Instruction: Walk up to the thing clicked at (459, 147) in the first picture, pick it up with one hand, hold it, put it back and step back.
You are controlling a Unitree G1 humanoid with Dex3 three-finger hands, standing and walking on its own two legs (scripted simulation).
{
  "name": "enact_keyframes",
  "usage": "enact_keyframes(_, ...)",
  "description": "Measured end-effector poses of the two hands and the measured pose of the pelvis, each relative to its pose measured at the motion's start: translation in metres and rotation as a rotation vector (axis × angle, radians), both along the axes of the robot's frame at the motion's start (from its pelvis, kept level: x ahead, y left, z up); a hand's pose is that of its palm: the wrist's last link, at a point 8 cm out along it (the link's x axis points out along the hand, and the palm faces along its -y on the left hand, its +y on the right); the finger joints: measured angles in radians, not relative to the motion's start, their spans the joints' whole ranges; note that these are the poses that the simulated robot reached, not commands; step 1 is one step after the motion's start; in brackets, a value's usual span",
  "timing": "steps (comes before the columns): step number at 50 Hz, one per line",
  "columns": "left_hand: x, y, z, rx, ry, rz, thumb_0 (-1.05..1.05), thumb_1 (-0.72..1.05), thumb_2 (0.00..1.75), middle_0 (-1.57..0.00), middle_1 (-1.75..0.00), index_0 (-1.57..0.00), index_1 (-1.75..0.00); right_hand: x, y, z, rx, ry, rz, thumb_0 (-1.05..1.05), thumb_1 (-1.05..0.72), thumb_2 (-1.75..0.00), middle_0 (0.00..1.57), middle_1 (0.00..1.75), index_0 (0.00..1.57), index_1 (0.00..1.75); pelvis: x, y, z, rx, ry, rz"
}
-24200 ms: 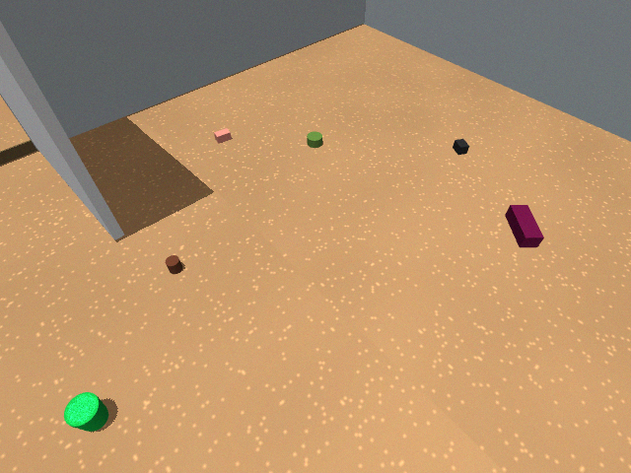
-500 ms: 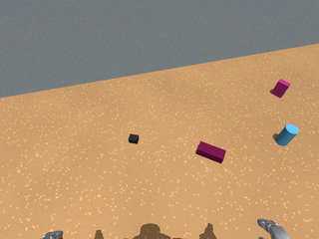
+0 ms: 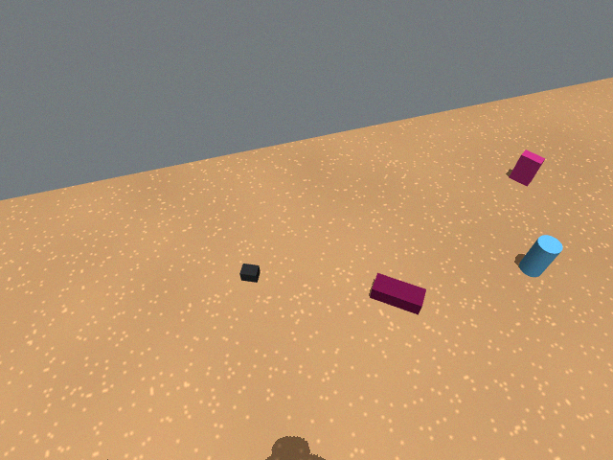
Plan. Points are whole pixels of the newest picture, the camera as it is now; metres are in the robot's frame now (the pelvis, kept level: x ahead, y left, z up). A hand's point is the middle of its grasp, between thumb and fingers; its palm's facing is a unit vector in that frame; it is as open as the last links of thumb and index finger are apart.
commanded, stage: stand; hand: left
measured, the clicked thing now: (250, 272) +0.85 +0.22 -0.76
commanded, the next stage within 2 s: walk up in 0.58 s
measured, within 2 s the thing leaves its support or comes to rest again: neither
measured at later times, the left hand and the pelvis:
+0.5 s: hand out of the picture +0.08 +0.25 -0.16, palm faces -0.04 -0.94 -0.34, open 7.4 cm; pelvis +0.00 +0.00 +0.00, yaw +0 degrees
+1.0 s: hand out of the picture +0.11 +0.33 -0.17, palm faces -0.03 -0.94 -0.35, open 7.4 cm; pelvis +0.09 +0.04 -0.01, yaw -1 degrees
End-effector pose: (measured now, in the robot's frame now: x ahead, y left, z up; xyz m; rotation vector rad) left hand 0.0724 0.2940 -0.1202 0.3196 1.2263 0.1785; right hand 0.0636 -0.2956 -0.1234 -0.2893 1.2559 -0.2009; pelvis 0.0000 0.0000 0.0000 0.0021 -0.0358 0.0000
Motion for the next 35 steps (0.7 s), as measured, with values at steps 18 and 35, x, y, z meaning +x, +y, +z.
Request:
enact_keyframes(18, 0.006, 0.0, 0.002, 0.006, -0.013, -0.009, 0.01, 0.9, 0.9, -0.21, -0.3, -0.21, -0.3, 0.002, -0.002, 0.001, -0.003, -0.009, 0.007, 0.01, -0.9, -0.9, 0.2, 0.29, 0.2, 0.3, 0.002, -0.002, 0.0, 0.0, 0.005, -0.002)
enact_keyframes(35, -0.002, 0.011, 0.002, 0.003, -0.022, 0.017, 0.01, 0.9, 0.89, -0.21, -0.3, -0.21, -0.3, 0.014, -0.011, 0.002, -0.01, -0.038, 0.019, 0.01, -0.9, -0.9, 0.2, 0.29, 0.2, 0.3, 0.021, 0.001, -0.005, -0.007, 0.012, -0.006)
